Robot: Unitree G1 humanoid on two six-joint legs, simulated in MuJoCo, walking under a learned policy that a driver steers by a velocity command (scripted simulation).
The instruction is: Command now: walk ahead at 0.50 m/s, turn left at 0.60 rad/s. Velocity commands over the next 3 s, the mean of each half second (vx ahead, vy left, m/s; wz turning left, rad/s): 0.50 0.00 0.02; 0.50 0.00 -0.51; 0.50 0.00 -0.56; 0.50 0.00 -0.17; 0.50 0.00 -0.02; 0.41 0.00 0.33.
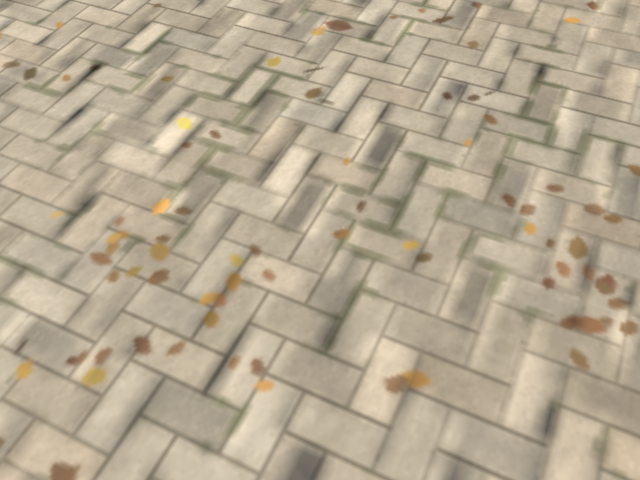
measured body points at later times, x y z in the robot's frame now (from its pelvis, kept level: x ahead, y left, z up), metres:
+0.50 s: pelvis +0.27 +0.06 +0.00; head +0.29 +0.07 +0.45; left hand +0.35 +0.32 -0.14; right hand +0.28 -0.21 -0.12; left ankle +0.22 +0.12 -0.75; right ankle +0.34 -0.10 -0.66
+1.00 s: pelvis +0.53 -0.02 +0.00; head +0.56 -0.04 +0.45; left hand +0.66 +0.24 -0.12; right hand +0.59 -0.30 -0.12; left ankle +0.65 +0.14 -0.67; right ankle +0.50 -0.05 -0.75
